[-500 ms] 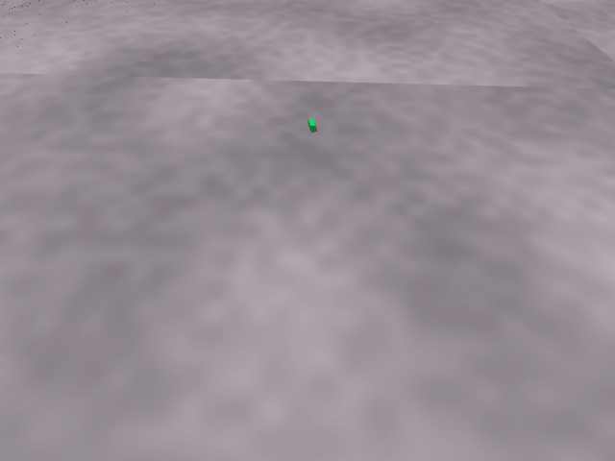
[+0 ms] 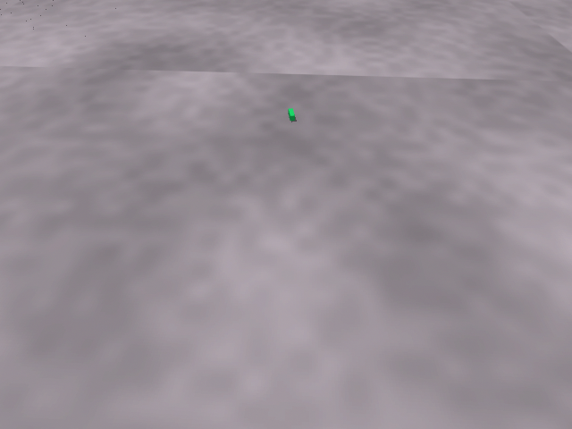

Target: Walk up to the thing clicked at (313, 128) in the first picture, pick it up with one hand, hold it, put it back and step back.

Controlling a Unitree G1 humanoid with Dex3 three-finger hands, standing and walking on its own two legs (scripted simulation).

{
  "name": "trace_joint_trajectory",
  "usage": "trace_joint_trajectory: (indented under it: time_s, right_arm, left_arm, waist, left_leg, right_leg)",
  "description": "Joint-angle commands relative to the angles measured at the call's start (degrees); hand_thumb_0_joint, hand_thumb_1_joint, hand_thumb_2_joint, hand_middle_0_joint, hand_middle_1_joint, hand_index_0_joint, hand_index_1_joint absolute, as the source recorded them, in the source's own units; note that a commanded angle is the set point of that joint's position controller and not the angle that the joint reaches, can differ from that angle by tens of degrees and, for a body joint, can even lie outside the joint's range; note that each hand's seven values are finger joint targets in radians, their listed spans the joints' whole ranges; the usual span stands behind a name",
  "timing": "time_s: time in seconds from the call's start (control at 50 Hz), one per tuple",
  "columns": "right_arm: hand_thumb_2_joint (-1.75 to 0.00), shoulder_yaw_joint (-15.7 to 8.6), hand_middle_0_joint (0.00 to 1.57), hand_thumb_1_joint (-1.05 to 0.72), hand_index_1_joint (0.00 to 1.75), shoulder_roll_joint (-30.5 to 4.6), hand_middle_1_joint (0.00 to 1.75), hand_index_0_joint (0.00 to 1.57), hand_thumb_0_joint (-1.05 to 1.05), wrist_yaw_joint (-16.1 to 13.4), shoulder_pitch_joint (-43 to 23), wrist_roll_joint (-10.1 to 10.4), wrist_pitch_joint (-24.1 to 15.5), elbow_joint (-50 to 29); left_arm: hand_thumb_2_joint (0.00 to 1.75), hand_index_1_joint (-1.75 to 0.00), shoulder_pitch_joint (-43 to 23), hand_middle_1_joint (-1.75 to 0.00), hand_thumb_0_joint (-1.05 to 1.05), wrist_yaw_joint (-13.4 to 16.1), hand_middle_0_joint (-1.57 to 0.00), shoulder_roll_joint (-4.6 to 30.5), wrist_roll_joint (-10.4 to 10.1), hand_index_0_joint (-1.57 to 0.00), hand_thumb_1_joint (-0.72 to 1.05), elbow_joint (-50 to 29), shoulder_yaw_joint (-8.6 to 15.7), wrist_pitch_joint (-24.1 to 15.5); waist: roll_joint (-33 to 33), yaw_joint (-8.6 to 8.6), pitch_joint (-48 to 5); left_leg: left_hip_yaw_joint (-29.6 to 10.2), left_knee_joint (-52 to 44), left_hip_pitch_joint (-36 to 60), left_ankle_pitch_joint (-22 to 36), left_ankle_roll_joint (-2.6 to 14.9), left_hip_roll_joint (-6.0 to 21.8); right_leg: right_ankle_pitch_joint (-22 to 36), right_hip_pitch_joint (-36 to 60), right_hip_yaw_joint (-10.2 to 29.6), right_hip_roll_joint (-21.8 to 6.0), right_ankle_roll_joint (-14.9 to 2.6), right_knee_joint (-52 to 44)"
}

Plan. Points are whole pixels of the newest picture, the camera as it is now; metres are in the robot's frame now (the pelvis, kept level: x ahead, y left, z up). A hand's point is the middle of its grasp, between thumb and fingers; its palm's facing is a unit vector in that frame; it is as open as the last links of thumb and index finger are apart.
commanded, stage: stand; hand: left
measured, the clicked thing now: (291, 114) +2.12 -0.04 -0.76
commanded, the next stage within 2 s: walk up in 0.62 s
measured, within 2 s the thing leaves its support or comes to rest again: neither
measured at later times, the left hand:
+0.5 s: hand out of the picture +0.08 +0.25 -0.16, palm faces -0.02 -0.94 -0.34, open 7.4 cm
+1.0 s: hand (138, 369) +0.26 +0.25 -0.12, palm faces -0.24 -0.79 -0.56, open 7.4 cm
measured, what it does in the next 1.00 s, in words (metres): walks ahead, turning right: right foot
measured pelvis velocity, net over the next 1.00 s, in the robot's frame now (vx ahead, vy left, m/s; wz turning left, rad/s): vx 0.10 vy -0.04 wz -0.31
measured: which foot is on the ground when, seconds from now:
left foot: down 0.00-0.96, up 0.98-1.00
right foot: down 0.00-0.72, up 0.74-0.92, down 0.94-1.00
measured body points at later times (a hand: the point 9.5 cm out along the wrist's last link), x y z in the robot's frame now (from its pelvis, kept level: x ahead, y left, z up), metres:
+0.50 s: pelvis +0.01 +0.00 +0.00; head +0.02 +0.00 +0.45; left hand +0.08 +0.30 -0.13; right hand +0.08 -0.30 -0.13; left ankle +0.00 +0.13 -0.75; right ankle -0.01 -0.11 -0.75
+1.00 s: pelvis +0.10 -0.04 -0.04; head +0.08 -0.09 +0.41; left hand +0.28 +0.29 -0.09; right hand +0.09 -0.40 -0.17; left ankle +0.01 +0.12 -0.72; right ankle +0.09 -0.17 -0.75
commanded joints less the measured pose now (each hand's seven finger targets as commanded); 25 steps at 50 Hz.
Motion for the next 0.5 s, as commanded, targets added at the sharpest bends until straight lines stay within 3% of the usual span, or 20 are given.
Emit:
trace_joint_trajectory:
  time_s: [0.0,0.32,0.48]
  right_arm:
    - [-0.9,-2.17,0.2,-0.9,0.3,-11.85,0.3,0.2,0.0,-0.6,-2.19,0.01,-1.02,-3.56]
    - [-0.9,-2.36,0.2,-0.9,0.3,-12.04,0.3,0.2,0.0,-0.6,-2.65,0.01,-0.77,-3.64]
    - [-0.9,-2.43,0.2,-0.9,0.3,-12.09,0.3,0.2,0.0,-0.63,-2.05,0.01,-0.76,-3.62]
  left_arm:
    - [0.9,-0.3,-2.21,-0.3,0.0,1.03,-0.2,12.3,-0.29,-0.2,0.9,-3.36,2.28,-1.48]
    - [0.9,-0.3,-1.84,-0.3,0.0,1.19,-0.2,12.37,-0.17,-0.2,0.9,-3.41,2.32,-1.58]
    - [0.9,-0.3,-1.78,-0.3,0.0,1.17,-0.2,12.49,-0.16,-0.2,0.9,-3.45,2.43,-1.67]
  waist:
    - [-0.69,0.12,-4.78]
    - [-0.08,0.04,-4.49]
    - [-1.04,-0.05,-5.58]
  left_leg:
    - [-4.83,-2.48,0.92,10.73,1.95,6.88]
    - [-4.74,-2.49,0.54,9.08,1.94,6.82]
    - [-4.75,-2.16,1.51,11.42,2.16,7.06]
  right_leg:
    - [10.24,1.56,5.48,-7.42,-1.12,-2.88]
    - [9.62,1.84,5.49,-7.52,-1.0,-3.75]
    - [11.99,2.88,5.58,-7.78,-1.22,-3.44]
